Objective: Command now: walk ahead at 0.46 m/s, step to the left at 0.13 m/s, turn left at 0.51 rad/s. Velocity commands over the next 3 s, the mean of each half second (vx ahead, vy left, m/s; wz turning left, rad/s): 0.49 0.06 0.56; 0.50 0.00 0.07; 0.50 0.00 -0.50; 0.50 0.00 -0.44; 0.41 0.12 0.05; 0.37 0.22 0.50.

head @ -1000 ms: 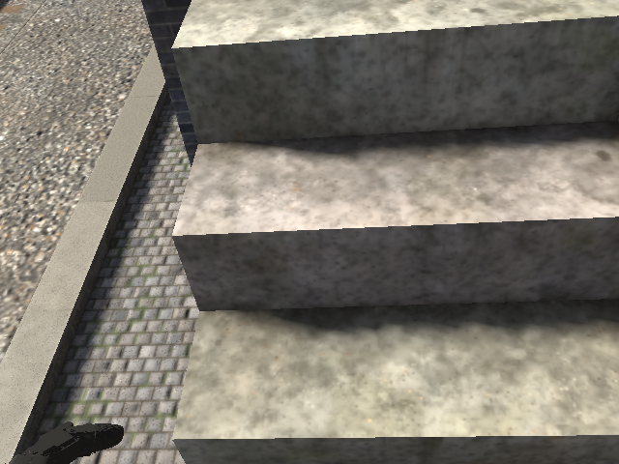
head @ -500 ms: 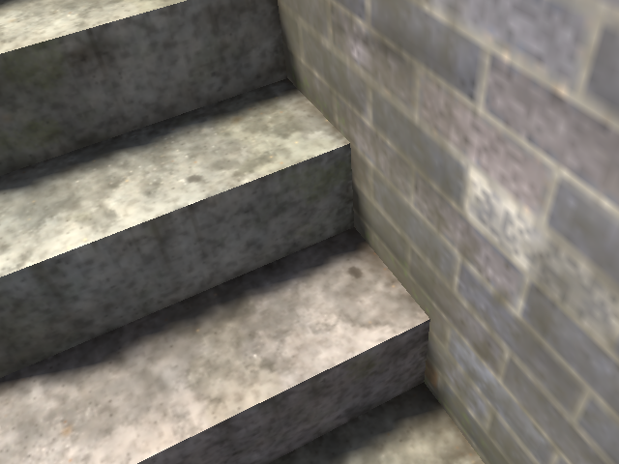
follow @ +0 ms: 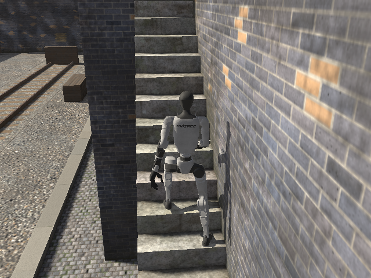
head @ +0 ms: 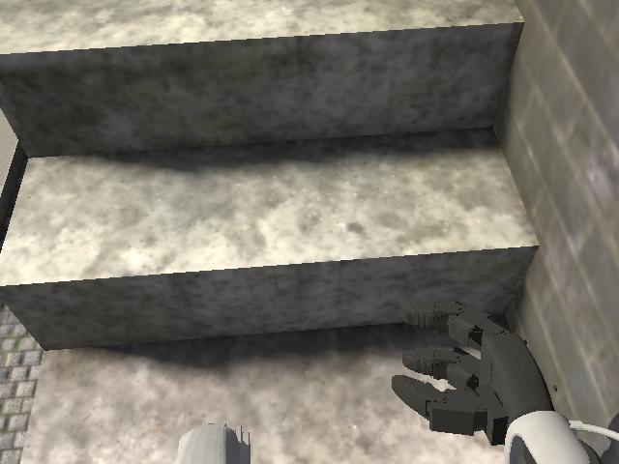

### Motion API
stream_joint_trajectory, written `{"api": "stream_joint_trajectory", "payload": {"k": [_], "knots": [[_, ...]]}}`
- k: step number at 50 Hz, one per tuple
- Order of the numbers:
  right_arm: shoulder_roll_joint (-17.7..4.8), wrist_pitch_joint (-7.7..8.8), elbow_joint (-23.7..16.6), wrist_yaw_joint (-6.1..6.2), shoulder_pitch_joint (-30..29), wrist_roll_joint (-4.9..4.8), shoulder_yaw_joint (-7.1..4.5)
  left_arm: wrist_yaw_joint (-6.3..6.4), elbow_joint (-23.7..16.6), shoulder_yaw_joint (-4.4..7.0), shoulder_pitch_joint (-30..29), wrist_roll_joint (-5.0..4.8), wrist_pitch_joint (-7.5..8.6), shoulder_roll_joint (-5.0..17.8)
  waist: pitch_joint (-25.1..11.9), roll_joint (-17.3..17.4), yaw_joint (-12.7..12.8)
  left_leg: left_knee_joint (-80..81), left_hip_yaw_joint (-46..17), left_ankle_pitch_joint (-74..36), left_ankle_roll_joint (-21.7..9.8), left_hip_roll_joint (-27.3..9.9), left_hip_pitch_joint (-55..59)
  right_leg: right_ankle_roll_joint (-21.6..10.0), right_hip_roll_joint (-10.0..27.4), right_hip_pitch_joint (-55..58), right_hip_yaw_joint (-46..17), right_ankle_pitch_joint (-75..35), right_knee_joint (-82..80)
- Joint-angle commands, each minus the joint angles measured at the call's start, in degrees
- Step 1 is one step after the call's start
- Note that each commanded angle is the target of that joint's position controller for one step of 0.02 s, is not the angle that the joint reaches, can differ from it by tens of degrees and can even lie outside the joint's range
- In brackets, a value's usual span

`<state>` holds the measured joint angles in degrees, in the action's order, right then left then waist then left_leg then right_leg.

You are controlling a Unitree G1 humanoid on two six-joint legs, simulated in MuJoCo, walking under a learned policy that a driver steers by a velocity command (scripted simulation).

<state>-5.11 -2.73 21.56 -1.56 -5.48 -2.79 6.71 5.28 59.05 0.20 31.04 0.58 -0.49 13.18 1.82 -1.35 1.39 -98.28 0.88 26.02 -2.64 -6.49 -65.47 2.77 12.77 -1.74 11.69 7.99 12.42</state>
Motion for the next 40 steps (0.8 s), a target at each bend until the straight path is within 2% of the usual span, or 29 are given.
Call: {"api": "stream_joint_trajectory", "payload": {"k": [1, 2, 3, 4, 5, 6, 8, 9, 11, 12, 13, 14, 17, 19, 21, 22, 23, 25, 26, 28, 29, 30, 31, 32, 33, 34, 35, 37, 40], "knots": [[-6.38, -0.16, -2.32, 0.24, 7.44, 2.49, -3.99, -0.62, -2.58, 4.15, -0.47, -0.08, 3.04, 19.01, -18.22, -18.92, -10.04, 16.49, 10.46, 16.35, -5.18, 10.99, 36.04, -13.97, 7.09, 3.00, 0.32, -109.44, 3.79], [-11.43, -0.33, -1.05, 0.01, 16.00, 4.21, -6.29, -0.92, -5.46, 5.22, -5.05, -1.01, 3.45, 22.26, -23.22, -20.72, -14.41, 28.35, 2.76, 19.20, -8.34, 12.00, 37.95, -14.75, 7.60, 10.10, -1.66, -116.07, 18.16], [-18.41, -1.37, 2.95, 0.43, 24.84, 4.61, -9.17, -1.69, -11.44, 6.47, -14.68, -2.01, 4.60, 24.00, -25.99, -10.35, -17.94, 43.73, -15.67, 7.57, -11.31, 8.09, 52.42, -14.03, 6.32, -6.78, -5.99, -95.78, 33.29], [-29.09, -2.20, 7.71, 2.17, 31.93, 5.43, -12.68, -3.57, -17.63, 4.77, -19.26, 0.23, 6.40, 14.62, -26.70, 18.64, -15.34, 70.18, -54.09, 26.64, -19.04, -3.80, 67.50, -11.07, -6.75, -37.41, -10.27, -23.02, 58.01], [-27.52, -0.56, 10.34, 3.68, 29.87, 5.76, -12.09, -5.43, -19.13, 4.86, -29.72, 0.75, 7.87, 8.33, -24.75, 17.26, -14.88, 85.96, -70.13, 27.82, -17.07, -9.40, 64.68, -9.35, -14.10, -50.24, -22.29, 2.13, 98.27], [-23.25, 0.86, 13.05, 3.17, 29.86, 5.16, -10.60, -5.91, -25.17, 2.54, -35.27, 2.06, 8.50, -0.20, -18.48, 12.00, -10.88, 83.53, -61.92, 22.68, -9.83, -9.22, 63.69, -10.54, -12.75, -63.23, -26.54, 3.03, 112.49], [-11.91, 2.52, 21.45, 0.83, 28.49, 3.54, -8.14, -6.32, -29.08, -2.47, -33.64, 3.50, 8.21, -9.18, -0.30, 9.96, -3.26, 76.80, -40.51, 12.78, -4.80, -3.70, 50.31, -12.65, -11.97, -73.66, -20.01, 3.96, 123.68], [-6.70, 2.60, 22.43, 0.11, 24.22, 3.31, -6.86, -7.14, -27.77, -3.35, -26.72, 3.13, 7.89, -9.15, 1.15, 10.08, 1.87, 75.81, -32.78, 9.76, -3.77, -0.89, 45.38, -12.39, -11.14, -71.65, -20.15, 2.05, 125.29], [-4.02, 3.42, 20.63, -1.13, 15.92, 2.12, -6.60, -5.32, -23.48, -2.01, -14.90, -0.21, 5.47, -4.68, 3.45, 12.40, 6.74, 74.40, -19.90, -0.60, -2.76, 1.30, 38.50, -9.56, -10.23, -68.06, -17.76, 0.50, 122.21], [-4.58, 4.21, 20.33, -1.29, 14.63, 2.86, -6.64, -4.27, -23.84, -1.97, -16.60, -0.56, 4.67, -3.25, 4.57, 8.66, 6.87, 75.23, -15.91, -1.89, -2.70, 2.10, 32.85, -8.52, -9.95, -65.75, -15.76, -2.03, 118.57], [-4.77, 5.15, 22.24, -1.61, 17.09, 3.75, -6.67, -3.60, -25.09, -2.76, -22.69, -1.20, 4.47, -5.04, 5.85, 7.46, 4.79, 76.54, -15.95, -7.84, -3.49, 0.71, 32.10, -8.35, -11.29, -68.97, -12.80, -1.44, 127.99], [-5.50, 5.65, 23.00, -1.97, 19.56, 4.75, -6.52, -3.17, -25.85, -3.72, -24.40, -0.33, 4.52, -7.33, 5.43, 3.94, 4.14, 76.13, -16.56, -12.28, -3.52, 0.53, 31.16, -8.14, -11.64, -71.42, -12.26, -2.12, 132.59], [-8.98, 6.08, 24.66, -0.75, 26.03, 4.01, -6.81, -3.52, -30.54, -5.50, -32.96, 0.55, 5.74, -8.59, 5.13, 1.45, 0.82, 79.34, -20.36, -10.48, -3.31, 0.54, 36.12, -6.44, -9.39, -79.47, -9.55, -8.37, 122.84], [-11.45, 6.46, 26.65, 0.88, 33.99, 3.72, -7.60, -4.06, -34.98, -6.78, -44.69, 0.71, 6.01, -10.13, 4.19, 2.99, -4.77, 84.56, -27.11, -11.50, -4.40, -1.45, 43.41, -3.94, -8.67, -84.91, -4.80, -7.32, 112.14], [-12.74, 5.45, 28.29, 2.69, 38.97, 3.67, -8.77, -3.59, -37.29, -7.11, -49.27, 0.67, 6.59, -11.15, 0.82, 10.53, -6.80, 89.34, -28.96, -28.07, -7.95, -5.15, 53.20, -2.50, -7.48, -84.82, -2.59, -1.43, 104.80], [-12.46, 4.10, 29.66, 3.78, 39.91, 4.34, -9.09, -3.38, -36.89, -6.50, -45.03, 0.16, 6.68, -11.43, -3.31, 11.97, -5.19, 87.74, -28.07, -33.68, -9.20, -6.62, 60.45, -2.77, -6.98, -82.46, -4.33, 2.09, 105.28], [-13.81, 3.19, 29.89, 4.64, 39.72, 2.65, -9.86, -3.60, -37.36, -6.13, -44.50, 0.65, 7.17, -10.77, -6.16, 12.73, -4.52, 87.50, -24.85, -38.38, -9.15, -7.90, 68.36, -3.78, -6.28, -82.43, -6.64, 8.10, 102.75], [-14.69, 2.80, 26.21, 4.70, 28.56, 1.58, -10.43, -3.66, -35.49, -4.02, -37.53, 1.53, 7.72, -7.68, -11.43, 13.87, 1.12, 85.48, -13.62, -78.69, -6.61, -4.30, 57.29, -6.89, -10.39, -49.71, -0.07, 16.19, 82.73], [-18.06, 3.96, 25.50, 4.89, 27.30, 2.18, -11.41, -3.09, -35.08, -1.08, -31.50, 1.56, 7.65, -2.03, -18.65, 17.94, 4.70, 81.03, -15.15, -109.18, -7.39, -5.34, 55.62, -7.28, -14.82, -31.70, 0.26, 19.80, 75.81], [-20.17, 5.38, 25.47, 4.49, 23.61, 2.27, -11.99, -3.12, -31.35, 1.39, -19.48, 0.12, 6.90, 6.11, -24.11, 21.50, 7.75, 65.43, -14.23, -128.58, -8.93, -5.46, 69.17, -7.61, -14.60, -20.48, -9.05, 14.97, 47.21], [-17.92, 6.33, 24.09, 4.21, 19.73, 3.78, -11.77, -3.41, -26.55, 2.08, -11.35, 0.23, 6.09, 7.92, -27.95, 13.81, 9.32, 54.71, -13.97, -119.65, -10.72, -5.18, 65.91, -8.36, -12.29, -8.62, -16.01, 11.60, 39.17], [-8.08, 7.56, 24.76, 1.99, 26.57, 4.29, -9.72, -4.37, -22.67, 3.10, -6.83, 3.37, 5.06, 12.36, -29.50, -21.74, 2.79, 32.00, -10.35, -41.41, -5.40, 8.18, 48.70, -18.98, 2.97, 7.24, -38.69, -34.10, 30.70], [-5.18, 8.37, 27.21, -0.51, 29.06, 2.60, -9.49, -4.34, -19.82, 2.56, -6.09, 3.72, 4.06, 5.42, -32.85, -22.81, 4.33, -1.04, -19.40, -13.64, 0.14, 20.46, 35.49, -27.52, 10.59, 7.15, -64.69, -25.70, 14.61], [-6.14, 8.28, 24.75, -2.27, 25.09, 0.57, -10.34, -5.00, -15.93, 2.43, -8.75, 1.12, 3.45, -0.48, -19.01, -2.86, 2.09, -9.44, -18.96, -12.85, 1.83, 18.08, 28.52, -24.96, 6.84, -3.37, -56.75, -5.43, 14.12], [-5.67, 7.37, 23.40, -2.17, 22.66, -0.08, -9.83, -5.32, -11.70, 2.92, -9.43, -0.72, 3.21, -1.01, -9.03, -0.51, 0.58, -10.95, -15.89, -13.04, 1.04, 16.12, 24.06, -23.14, 5.25, -10.44, -51.13, 4.08, 17.40], [-6.13, 7.15, 22.09, -1.77, 21.05, 0.81, -9.13, -5.53, -9.05, 2.51, -9.94, -2.33, 3.70, -3.24, -1.73, 2.27, -1.08, -10.54, -15.13, -11.98, 0.02, 14.12, 21.03, -21.49, 3.43, -15.14, -43.76, 4.78, 17.80], [-4.93, 7.04, 20.77, -1.63, 19.23, 0.96, -8.40, -5.46, -6.54, 1.68, -10.08, -1.31, 4.38, -5.73, 0.18, 2.64, -3.03, -16.32, -14.81, -12.98, -1.03, 13.67, 21.33, -20.26, 2.18, -17.52, -39.32, 8.32, 17.04], [-3.88, 7.13, 19.07, -1.23, 18.52, 0.65, -7.49, -4.92, -4.63, 0.81, -8.65, -0.97, 5.11, -7.64, 3.98, 2.82, -4.79, -17.58, -14.69, -13.75, -1.94, 12.27, 17.83, -18.51, 0.70, -19.03, -32.95, 9.76, 14.24], [-1.29, 8.34, 12.65, -1.48, 11.64, 1.66, -5.36, -4.77, -4.48, 1.18, -7.89, -1.54, 4.71, -3.49, 5.28, 1.63, -5.74, -9.88, -10.98, -12.24, -1.36, 8.69, 8.25, -19.07, 0.09, -12.39, -26.46, 7.32, 9.73]]}}
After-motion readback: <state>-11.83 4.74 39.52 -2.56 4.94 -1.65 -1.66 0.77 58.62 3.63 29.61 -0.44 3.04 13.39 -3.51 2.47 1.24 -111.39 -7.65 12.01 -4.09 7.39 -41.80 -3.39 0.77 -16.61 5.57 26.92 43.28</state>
